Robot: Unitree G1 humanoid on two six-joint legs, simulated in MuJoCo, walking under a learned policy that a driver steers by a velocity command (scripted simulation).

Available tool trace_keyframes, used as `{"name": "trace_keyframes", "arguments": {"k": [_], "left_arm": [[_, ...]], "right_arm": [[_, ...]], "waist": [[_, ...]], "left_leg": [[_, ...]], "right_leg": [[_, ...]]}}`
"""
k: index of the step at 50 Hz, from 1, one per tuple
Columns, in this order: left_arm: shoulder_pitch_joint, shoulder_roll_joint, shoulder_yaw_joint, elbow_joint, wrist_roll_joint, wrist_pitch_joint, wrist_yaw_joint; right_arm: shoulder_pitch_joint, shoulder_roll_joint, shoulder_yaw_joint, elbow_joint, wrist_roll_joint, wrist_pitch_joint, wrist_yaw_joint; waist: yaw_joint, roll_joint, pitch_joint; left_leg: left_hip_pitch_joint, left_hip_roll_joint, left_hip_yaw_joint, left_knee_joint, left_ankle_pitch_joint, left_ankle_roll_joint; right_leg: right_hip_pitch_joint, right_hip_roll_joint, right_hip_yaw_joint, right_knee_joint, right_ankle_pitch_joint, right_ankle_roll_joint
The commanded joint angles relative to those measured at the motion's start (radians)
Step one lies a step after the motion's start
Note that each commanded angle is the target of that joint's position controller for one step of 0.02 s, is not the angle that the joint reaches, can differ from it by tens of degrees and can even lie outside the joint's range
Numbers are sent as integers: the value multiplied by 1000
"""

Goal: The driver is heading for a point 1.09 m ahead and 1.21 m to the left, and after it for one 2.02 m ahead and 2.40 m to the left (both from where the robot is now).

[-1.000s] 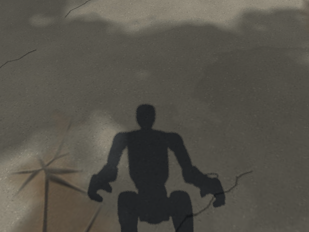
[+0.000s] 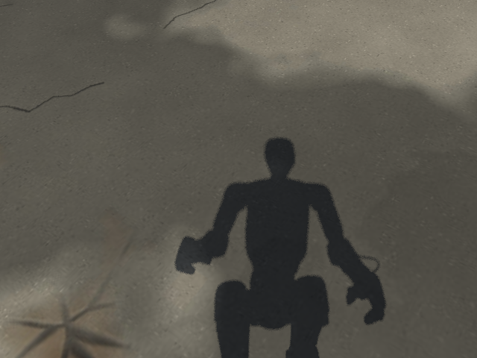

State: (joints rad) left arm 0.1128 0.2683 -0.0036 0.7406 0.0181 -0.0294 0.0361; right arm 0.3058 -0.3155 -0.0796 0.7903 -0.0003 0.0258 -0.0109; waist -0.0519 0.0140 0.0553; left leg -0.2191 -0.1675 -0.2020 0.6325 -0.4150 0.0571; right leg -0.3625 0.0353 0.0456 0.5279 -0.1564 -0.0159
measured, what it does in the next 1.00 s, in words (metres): steps on the spot, turning left: left foot, then right foot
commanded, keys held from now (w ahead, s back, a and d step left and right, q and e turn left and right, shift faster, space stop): q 1.00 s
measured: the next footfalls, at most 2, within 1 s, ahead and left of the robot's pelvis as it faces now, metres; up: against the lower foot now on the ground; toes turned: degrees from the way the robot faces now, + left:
left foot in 0.44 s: +0.01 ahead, +0.11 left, +0.00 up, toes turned +16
right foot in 0.96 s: +0.09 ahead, -0.06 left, +0.00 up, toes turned +39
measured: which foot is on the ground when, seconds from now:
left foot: up 0.00-0.42, down 0.44-0.96, up 0.98-1.00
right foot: down 0.00-0.42, up 0.44-0.94, down 0.96-1.00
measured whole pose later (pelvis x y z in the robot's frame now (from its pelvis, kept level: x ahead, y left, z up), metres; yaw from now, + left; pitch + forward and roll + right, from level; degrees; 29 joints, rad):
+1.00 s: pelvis +0.00 -0.01 +0.01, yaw +36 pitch +0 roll +0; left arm 0.15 0.28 0.03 0.69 0.01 0.03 0.04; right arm 0.24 -0.32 -0.08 0.73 -0.01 0.06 0.01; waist -0.03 0.04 0.06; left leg -0.35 -0.18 -0.24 0.66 -0.36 0.02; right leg -0.25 0.06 0.05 0.48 -0.23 -0.03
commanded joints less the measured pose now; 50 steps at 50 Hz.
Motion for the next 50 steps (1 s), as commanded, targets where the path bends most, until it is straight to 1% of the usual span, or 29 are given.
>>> {"name": "trace_keyframes", "arguments": {"k": [1,2,3,5,6,8,12,15,17,19,20,21,22,23,24,25,26,27,28,31,35,38,43,45,46,47,48,49,50], "left_arm": [[154,205,61,-38,-16,13,11],[134,138,43,-51,-14,17,10],[79,108,35,-61,-9,23,10],[40,117,38,-71,4,25,15],[45,121,41,-70,8,25,13],[69,126,47,-65,9,22,9],[104,147,62,-52,11,25,3],[92,167,74,-53,17,29,-10],[97,183,82,-49,19,34,-17],[93,199,90,-47,12,42,-21],[84,201,93,-45,3,47,-22],[117,189,94,-33,3,51,-23],[161,126,83,-44,13,60,-31],[64,101,70,-120,13,77,-11],[26,130,74,-116,13,86,-5],[47,129,77,-99,-3,87,-10],[74,134,81,-78,-9,78,-15],[94,145,87,-65,3,74,-19],[113,148,89,-52,12,72,-23],[93,126,85,-61,5,78,-29],[43,118,79,-82,2,84,-21],[20,115,75,-95,-1,79,-17],[30,117,67,-106,-15,65,-9],[67,116,64,-101,-20,57,-2],[103,111,63,-91,-19,51,4],[140,117,64,-81,-13,43,13],[131,188,77,-87,1,38,24],[48,271,88,-127,1,43,22],[65,251,91,-115,10,50,11]], "right_arm": [[113,-110,-21,-62,-23,5,-17],[69,-126,-31,-51,-27,14,-12],[38,-116,-32,-51,-22,23,-3],[12,-101,-27,-64,-16,42,22],[10,-97,-25,-66,-10,48,29],[-18,-91,-21,-79,-5,53,36],[-83,-71,-8,-108,-12,62,46],[-116,-55,4,-128,-7,62,55],[-123,-60,5,-139,-3,58,56],[-105,-56,6,-142,-2,49,57],[-72,-51,7,-133,-5,41,54],[-46,-71,2,-121,-14,29,45],[-40,-162,-15,-131,-26,16,31],[-13,-297,-50,-147,-27,15,30],[12,-246,-46,-133,-24,16,25],[-45,-189,-28,-136,-16,17,19],[-114,-156,-19,-145,-15,20,15],[-141,-141,-15,-154,-9,17,10],[-137,-124,-10,-155,-6,15,10],[-76,-135,-17,-141,0,8,14],[-23,-146,-24,-130,-9,9,10],[-11,-161,-31,-130,-16,12,11],[-46,-171,-39,-134,-21,17,20],[-77,-168,-40,-134,-17,19,23],[-102,-163,-39,-135,-12,20,22],[-123,-149,-35,-138,-2,19,19],[-85,-92,-21,-143,4,14,16],[-19,-56,-15,-149,3,11,10],[-44,-151,-38,-134,-34,16,5]], "waist": [[37,-183,-217],[36,-91,-167],[22,-68,-124],[18,-161,-97],[21,-172,-101],[35,-167,-112],[60,-172,-103],[67,-189,-99],[71,-203,-105],[55,-192,-111],[30,-166,-113],[20,-88,-106],[37,189,-72],[0,298,-17],[-15,171,-21],[27,133,-3],[63,118,1],[70,143,-21],[69,136,-60],[50,86,-94],[17,110,-79],[9,105,-82],[24,112,-99],[47,117,-102],[74,111,-100],[100,91,-96],[71,-55,-108],[29,-237,-95],[49,-177,-71]], "left_leg": [[-276,33,122,472,-298,-41],[-278,62,108,534,-217,-48],[-270,89,111,545,-146,-64],[-262,103,137,558,-58,-95],[-255,98,148,556,-36,-104],[-262,101,159,517,-23,-113],[-246,141,186,371,-25,-106],[-147,157,226,222,-32,-82],[-99,152,255,147,-41,-65],[-38,146,277,25,2,-44],[36,134,287,-96,81,-27],[113,141,224,-224,156,-12],[171,370,-115,-385,202,36],[67,563,-364,-383,472,191],[58,526,-299,-365,490,228],[33,454,-206,-355,462,206],[30,380,-137,-350,433,163],[57,341,-105,-334,494,148],[84,322,-87,-318,571,148],[148,325,-115,-300,606,158],[175,329,-196,-298,508,175],[150,328,-249,-284,484,184],[80,301,-328,-257,544,162],[44,280,-358,-245,546,132],[8,254,-357,-230,501,101],[-61,212,-335,-197,398,54],[-162,128,-231,-68,136,-9],[-318,-46,1,133,-137,-49],[-295,23,50,332,-161,-61]], "right_leg": [[387,-493,498,-156,648,-273],[332,-428,380,-157,595,-254],[275,-358,267,-178,505,-214],[230,-272,133,-200,446,-172],[226,-257,96,-199,453,-171],[247,-270,68,-203,432,-186],[252,-310,44,-218,289,-203],[197,-315,-1,-214,197,-189],[188,-327,-15,-189,194,-182],[177,-334,-35,-140,187,-157],[139,-322,-68,-84,152,-121],[68,-294,-111,7,52,-58],[-117,-181,-213,265,-259,25],[-271,-29,-130,407,-485,56],[-258,-64,-34,516,-446,54],[-244,-73,-10,536,-356,48],[-225,-78,-1,512,-276,45],[-216,-68,-14,524,-234,46],[-198,-59,-19,546,-217,52],[-216,-49,-12,524,-208,63],[-231,-38,2,406,-230,64],[-186,-20,11,332,-251,54],[-39,24,20,198,-268,27],[57,38,25,84,-247,13],[135,39,23,-31,-186,7],[239,12,33,-181,-94,-1],[328,-167,198,-288,-145,-39],[346,-403,462,-338,-90,-136],[209,-438,437,-300,19,-223]]}}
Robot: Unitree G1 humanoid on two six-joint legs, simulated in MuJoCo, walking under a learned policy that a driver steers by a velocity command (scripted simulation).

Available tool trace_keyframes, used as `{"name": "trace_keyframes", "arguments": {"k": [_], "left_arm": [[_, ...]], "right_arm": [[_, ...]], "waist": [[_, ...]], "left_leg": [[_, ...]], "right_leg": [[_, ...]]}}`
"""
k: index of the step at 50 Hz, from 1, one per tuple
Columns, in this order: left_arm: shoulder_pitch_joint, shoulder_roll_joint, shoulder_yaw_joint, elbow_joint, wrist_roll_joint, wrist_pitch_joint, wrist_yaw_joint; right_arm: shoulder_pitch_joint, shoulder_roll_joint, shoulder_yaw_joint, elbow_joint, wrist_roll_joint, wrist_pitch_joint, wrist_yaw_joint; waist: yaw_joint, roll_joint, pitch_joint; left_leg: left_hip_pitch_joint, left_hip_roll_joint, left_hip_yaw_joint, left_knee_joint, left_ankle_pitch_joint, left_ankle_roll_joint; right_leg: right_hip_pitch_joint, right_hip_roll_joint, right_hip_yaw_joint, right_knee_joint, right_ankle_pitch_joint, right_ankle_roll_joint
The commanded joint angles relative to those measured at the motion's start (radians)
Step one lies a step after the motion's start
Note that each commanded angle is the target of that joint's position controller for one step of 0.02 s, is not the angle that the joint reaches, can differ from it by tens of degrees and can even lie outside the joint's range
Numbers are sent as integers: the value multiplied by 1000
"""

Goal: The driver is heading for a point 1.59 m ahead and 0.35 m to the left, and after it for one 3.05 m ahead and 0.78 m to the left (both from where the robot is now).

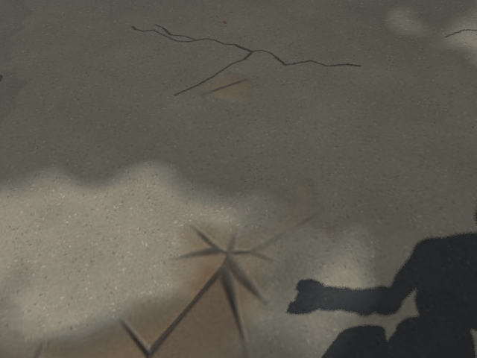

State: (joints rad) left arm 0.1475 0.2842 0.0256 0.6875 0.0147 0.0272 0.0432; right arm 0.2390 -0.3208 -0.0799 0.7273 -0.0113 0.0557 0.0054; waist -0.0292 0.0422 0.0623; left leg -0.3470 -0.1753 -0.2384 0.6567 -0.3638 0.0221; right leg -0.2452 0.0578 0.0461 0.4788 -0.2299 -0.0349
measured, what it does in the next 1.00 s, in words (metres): steps on the spot, turning left: left foot, then right foot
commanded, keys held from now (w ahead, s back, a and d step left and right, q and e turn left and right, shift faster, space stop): q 0.42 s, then no key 0.58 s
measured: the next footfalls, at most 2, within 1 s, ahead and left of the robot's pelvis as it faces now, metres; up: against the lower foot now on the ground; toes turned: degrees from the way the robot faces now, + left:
left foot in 0.42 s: -0.01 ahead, +0.12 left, +0.00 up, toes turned +15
right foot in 0.88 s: +0.05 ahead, -0.07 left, +0.00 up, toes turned +22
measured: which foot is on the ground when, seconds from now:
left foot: up 0.00-0.40, down 0.42-1.00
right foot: down 0.00-0.40, up 0.42-0.86, down 0.88-1.00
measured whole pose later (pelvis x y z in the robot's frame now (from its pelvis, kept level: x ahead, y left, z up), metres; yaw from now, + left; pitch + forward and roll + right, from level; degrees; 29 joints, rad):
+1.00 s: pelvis -0.02 +0.03 +0.01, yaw +21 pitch -2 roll +0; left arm 0.22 0.23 0.01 0.88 0.01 0.02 0.02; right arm 0.22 -0.24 0.01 0.92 -0.01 0.02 -0.02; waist -0.01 0.02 0.04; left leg -0.14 -0.10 -0.08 0.38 -0.20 0.06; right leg -0.14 0.01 0.01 0.40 -0.24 -0.01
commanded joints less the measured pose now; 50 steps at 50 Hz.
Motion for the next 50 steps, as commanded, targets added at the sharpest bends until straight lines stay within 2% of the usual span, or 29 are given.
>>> {"name": "trace_keyframes", "arguments": {"k": [1,2,3,4,5,8,10,14,16,18,19,20,21,22,23,24,25,27,30,36,40,42,43,44,45,46,47,48,50], "left_arm": [[1,161,41,-69,6,-8,-3],[-42,121,30,-73,4,-9,-8],[-66,112,27,-80,6,-10,-5],[-62,110,26,-82,8,-11,-1],[-38,112,28,-77,8,-13,0],[49,127,38,-48,7,-17,0],[79,139,46,-33,9,-18,-3],[64,160,57,-24,13,-19,-20],[63,176,64,-17,15,-17,-28],[58,188,68,-11,8,-12,-33],[45,188,69,-8,-2,-8,-34],[75,179,68,4,-4,-6,-35],[117,118,54,-16,9,1,-41],[35,80,37,-81,10,18,-25],[12,119,44,-66,8,29,-18],[19,115,46,-47,-6,32,-23],[43,122,49,-22,-11,26,-29],[91,135,54,13,9,27,-38],[98,112,49,31,0,37,-46],[57,85,39,51,1,44,-34],[69,71,32,79,-8,35,-19],[102,55,25,104,-10,27,-11],[130,42,19,121,-6,17,-8],[139,59,17,131,6,2,-3],[143,103,17,128,20,-12,0],[61,131,20,134,1,-17,-11],[29,83,9,129,-2,-24,-21],[35,72,5,139,-3,-28,-25],[80,76,4,171,-6,-30,-18]], "right_arm": [[21,-157,-46,-57,-21,-10,-6],[37,-143,-45,-37,-19,-3,3],[55,-134,-44,-27,-14,5,15],[66,-126,-41,-21,-9,9,25],[53,-119,-36,-22,-4,12,30],[-20,-97,-24,-44,-1,17,35],[-45,-84,-17,-53,0,21,38],[-74,-57,0,-72,7,22,45],[-72,-62,2,-79,13,19,43],[-52,-60,3,-79,13,12,41],[-21,-56,4,-70,5,4,36],[1,-79,0,-63,-10,-8,25],[15,-182,-20,-74,-23,-23,13],[59,-289,-49,-78,-6,-26,14],[88,-225,-39,-64,4,-26,13],[28,-158,-15,-64,6,-26,7],[-44,-115,0,-68,1,-23,1],[-70,-85,14,-67,5,-29,-12],[-43,-82,21,-45,4,-40,-12],[-7,-79,34,11,-11,-45,-18],[-26,-74,42,42,-16,-48,-20],[-49,-65,49,59,-10,-48,-25],[-61,-56,54,67,-2,-48,-28],[-42,-29,64,75,0,-56,-28],[-6,-4,71,84,0,-61,-25],[22,-10,64,111,6,-50,-26],[13,-32,63,137,-7,-45,-28],[0,-45,57,156,-8,-45,-29],[-7,-54,51,183,-3,-48,-26]], "waist": [[3,-145,-52],[-14,-128,-25],[-25,-159,-36],[-19,-185,-41],[-4,-179,-45],[48,-175,-57],[64,-187,-65],[63,-213,-80],[61,-233,-92],[43,-229,-101],[14,-204,-107],[-3,-125,-112],[13,149,-112],[-24,248,-96],[-46,110,-106],[-9,78,-61],[28,64,-38],[40,98,-77],[34,54,-100],[4,73,-53],[12,68,-56],[40,50,-63],[66,26,-67],[60,-15,-92],[34,-95,-110],[-20,-183,-54],[-8,-158,-53],[11,-144,-34],[28,-120,-38]], "left_leg": [[-141,54,79,393,-161,-27],[-131,63,91,458,-101,-34],[-140,66,109,506,-57,-43],[-160,70,130,530,-47,-56],[-173,77,147,522,-43,-68],[-219,101,172,437,-54,-88],[-209,119,188,362,-75,-88],[-65,145,250,175,-106,-62],[4,140,282,95,-109,-44],[72,133,303,-32,-54,-22],[149,123,311,-163,46,-7],[244,136,245,-295,160,8],[364,378,-104,-400,294,59],[290,573,-311,-355,641,236],[296,538,-233,-336,662,277],[258,471,-138,-337,622,256],[237,400,-66,-347,569,206],[271,339,2,-338,673,176],[296,342,12,-345,667,174],[263,353,-35,-368,465,185],[202,350,-63,-347,453,187],[177,336,-69,-320,447,168],[138,321,-62,-304,425,137],[83,302,-58,-299,365,93],[49,247,-4,-254,272,61],[139,162,73,-309,164,52],[206,176,65,-329,197,48],[211,182,55,-339,243,49],[221,201,48,-331,313,51]], "right_leg": [[46,-404,352,-239,146,-202],[14,-334,242,-227,172,-175],[39,-284,171,-216,195,-151],[68,-266,126,-201,269,-151],[98,-260,97,-190,312,-153],[212,-292,80,-164,382,-176],[247,-315,71,-152,403,-185],[188,-330,5,-122,428,-174],[164,-338,-16,-92,461,-165],[144,-343,-36,-40,448,-141],[101,-329,-70,19,393,-105],[19,-305,-112,116,268,-44],[-198,-202,-202,376,-128,32],[-337,-57,-129,516,-423,60],[-329,-95,-43,609,-396,60],[-322,-106,-23,623,-315,54],[-301,-118,-16,584,-236,53],[-261,-101,-40,594,-155,62],[-234,-92,-38,552,-127,71],[-164,-81,-31,320,-163,58],[-44,-58,-36,176,-181,36],[45,-51,-41,25,-108,22],[136,-63,-32,-120,28,14],[241,-128,44,-176,128,7],[292,-251,165,-201,222,-16],[118,-279,177,-164,291,-70],[87,-245,149,-167,234,-58],[85,-200,108,-161,192,-30],[102,-167,80,-161,172,-13]]}}
Velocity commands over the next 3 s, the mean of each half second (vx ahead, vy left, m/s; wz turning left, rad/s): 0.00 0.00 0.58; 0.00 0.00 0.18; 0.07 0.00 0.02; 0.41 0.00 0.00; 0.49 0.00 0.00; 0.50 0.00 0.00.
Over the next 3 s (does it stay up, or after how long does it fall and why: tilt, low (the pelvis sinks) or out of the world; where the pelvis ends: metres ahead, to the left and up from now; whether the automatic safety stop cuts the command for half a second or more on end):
stays up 0.69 0.36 0.01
